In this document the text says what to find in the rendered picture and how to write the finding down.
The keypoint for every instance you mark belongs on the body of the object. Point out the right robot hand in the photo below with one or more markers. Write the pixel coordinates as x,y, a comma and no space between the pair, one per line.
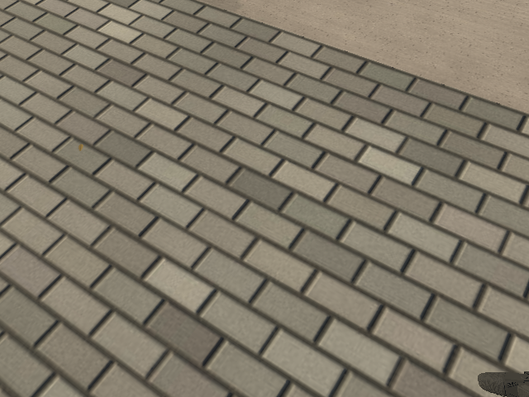
505,383

